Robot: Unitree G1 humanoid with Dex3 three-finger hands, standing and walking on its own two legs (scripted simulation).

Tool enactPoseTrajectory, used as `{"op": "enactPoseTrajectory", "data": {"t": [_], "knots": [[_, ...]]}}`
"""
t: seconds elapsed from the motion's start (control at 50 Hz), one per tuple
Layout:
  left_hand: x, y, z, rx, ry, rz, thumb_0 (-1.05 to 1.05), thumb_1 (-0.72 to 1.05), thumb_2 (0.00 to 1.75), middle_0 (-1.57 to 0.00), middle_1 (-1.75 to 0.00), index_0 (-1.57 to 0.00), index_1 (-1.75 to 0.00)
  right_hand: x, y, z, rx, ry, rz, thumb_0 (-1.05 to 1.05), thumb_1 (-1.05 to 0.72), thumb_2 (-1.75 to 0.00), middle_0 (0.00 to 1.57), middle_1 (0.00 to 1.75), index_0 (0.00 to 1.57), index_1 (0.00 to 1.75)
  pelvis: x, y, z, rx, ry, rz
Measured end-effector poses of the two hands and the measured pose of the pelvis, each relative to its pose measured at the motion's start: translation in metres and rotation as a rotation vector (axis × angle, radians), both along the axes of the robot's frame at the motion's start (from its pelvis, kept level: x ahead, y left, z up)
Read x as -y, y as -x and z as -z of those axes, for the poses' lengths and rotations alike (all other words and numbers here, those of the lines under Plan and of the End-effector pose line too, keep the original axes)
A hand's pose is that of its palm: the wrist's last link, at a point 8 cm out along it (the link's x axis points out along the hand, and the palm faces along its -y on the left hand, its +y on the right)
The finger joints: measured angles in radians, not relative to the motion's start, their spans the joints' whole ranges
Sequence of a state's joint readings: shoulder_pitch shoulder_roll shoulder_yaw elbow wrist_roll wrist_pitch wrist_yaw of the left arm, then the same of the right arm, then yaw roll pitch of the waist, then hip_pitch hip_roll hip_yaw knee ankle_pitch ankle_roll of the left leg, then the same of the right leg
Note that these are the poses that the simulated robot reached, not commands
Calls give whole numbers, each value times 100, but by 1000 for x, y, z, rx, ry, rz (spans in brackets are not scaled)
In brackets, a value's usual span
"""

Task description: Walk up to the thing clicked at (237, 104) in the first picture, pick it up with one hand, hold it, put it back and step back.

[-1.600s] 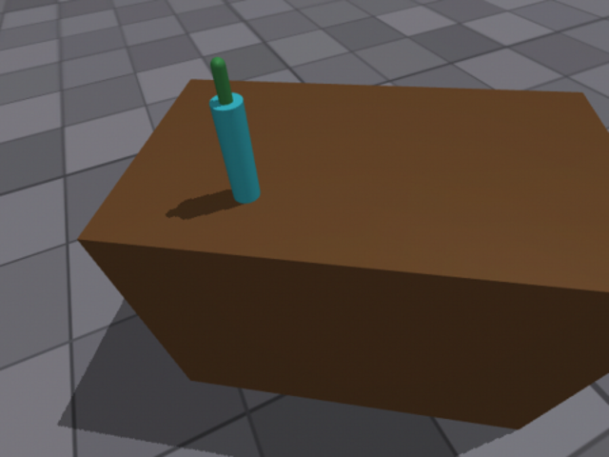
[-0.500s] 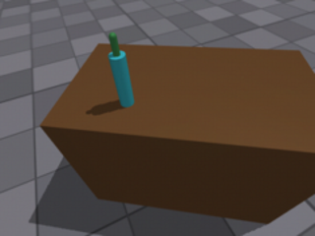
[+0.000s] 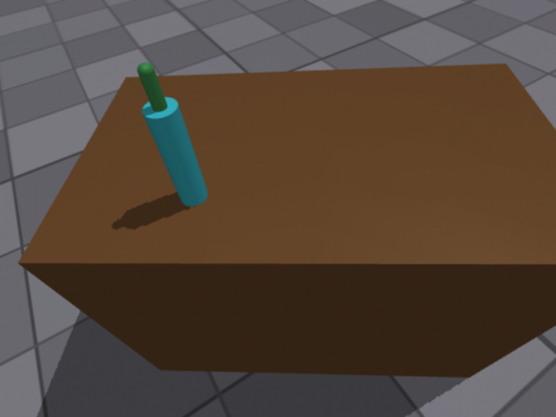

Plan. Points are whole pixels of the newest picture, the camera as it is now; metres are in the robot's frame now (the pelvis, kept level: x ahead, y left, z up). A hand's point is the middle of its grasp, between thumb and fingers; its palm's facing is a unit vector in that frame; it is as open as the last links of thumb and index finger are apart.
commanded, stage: walk up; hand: left
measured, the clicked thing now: (173, 142) +0.51 +0.19 +0.12
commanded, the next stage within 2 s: none
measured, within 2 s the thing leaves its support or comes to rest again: neither
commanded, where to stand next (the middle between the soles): +0.04 +0.00 m, yaw -3 degrees
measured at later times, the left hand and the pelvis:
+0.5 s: hand out of the picture +0.12 +0.29 -0.16, palm faces -0.11 -0.92 -0.39, open 7.3 cm; pelvis +0.02 +0.02 -0.01, yaw -5 degrees
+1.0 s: hand out of the picture +0.12 +0.25 -0.15, palm faces -0.02 -0.94 -0.34, open 7.4 cm; pelvis +0.01 +0.00 -0.01, yaw -3 degrees
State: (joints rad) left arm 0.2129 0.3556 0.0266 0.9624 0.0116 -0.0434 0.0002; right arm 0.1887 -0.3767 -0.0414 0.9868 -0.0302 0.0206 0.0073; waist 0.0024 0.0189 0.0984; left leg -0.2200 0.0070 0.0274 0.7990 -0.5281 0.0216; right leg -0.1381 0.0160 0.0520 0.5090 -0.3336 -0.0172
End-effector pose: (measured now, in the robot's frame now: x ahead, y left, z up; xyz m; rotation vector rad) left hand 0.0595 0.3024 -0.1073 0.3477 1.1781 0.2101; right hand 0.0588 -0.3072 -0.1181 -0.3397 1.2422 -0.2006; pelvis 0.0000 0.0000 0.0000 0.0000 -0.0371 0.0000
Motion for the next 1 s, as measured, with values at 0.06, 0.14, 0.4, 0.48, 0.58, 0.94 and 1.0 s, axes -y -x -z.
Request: {"op": "enactPoseTrajectory", "data": {"t": [0.06, 0.14, 0.4, 0.48, 0.58, 0.94, 1.0], "knots": [[-7, -8, -5, -6, -13, 11, 0, 90, 90, -21, -30, -21, -30, -7, -20, -5, 48, -9, -4, 1, -90, -90, 20, 30, 20, 30, -8, -7, -3, 6, -6, 19], [-25, -19, 1, -27, -25, 28, 0, 90, 90, -21, -30, -21, -30, -20, -44, -7, 99, -3, -13, 0, -90, -90, 20, 30, 20, 30, -22, -17, 2, 13, 8, 30], [-44, -64, 16, -45, 5, 40, 0, 91, 90, -21, -30, -20, -30, -32, -42, -19, 102, 49, 27, 0, -90, -90, 21, 30, 20, 30, -31, -28, 3, 11, 14, 68], [-36, -61, 15, -66, -12, 61, 0, 91, 90, -21, -30, -20, -30, -9, -34, -14, 91, 73, 39, 0, -90, -90, 21, 30, 20, 30, -21, -24, 9, -1, 8, 84], [-15, -49, 15, -65, -42, 65, 0, 91, 90, -21, -30, -20, -30, 21, -24, 6, 81, 70, 71, 0, -90, -90, 20, 30, 20, 30, -3, -17, 20, 15, 30, 81], [7, -55, 10, 71, 31, 25, 0, 90, 90, -21, -30, -21, -30, -13, -3, 2, 44, -5, 10, 1, -90, -90, 20, 30, 20, 30, -1, -7, 8, 14, -15, 42], [8, -53, 10, 75, 40, 33, 0, 90, 90, -21, -30, -21, -30, -13, -10, -3, 74, -12, 5, 1, -90, -90, 20, 30, 20, 30, 1, -7, 6, 16, -6, 52]]}}
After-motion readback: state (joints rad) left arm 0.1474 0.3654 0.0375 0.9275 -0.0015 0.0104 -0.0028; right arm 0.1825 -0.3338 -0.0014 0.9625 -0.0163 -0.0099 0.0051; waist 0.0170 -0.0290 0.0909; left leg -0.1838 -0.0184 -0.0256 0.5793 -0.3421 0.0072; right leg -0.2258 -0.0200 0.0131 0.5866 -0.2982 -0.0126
